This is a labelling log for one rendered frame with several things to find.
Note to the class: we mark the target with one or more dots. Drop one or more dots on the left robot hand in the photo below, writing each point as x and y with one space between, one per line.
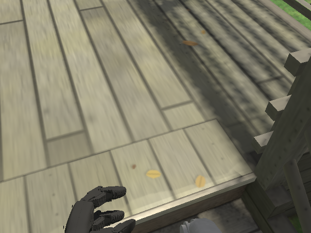
83 219

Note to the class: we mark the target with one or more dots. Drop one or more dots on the robot right thigh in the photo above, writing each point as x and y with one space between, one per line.
199 225

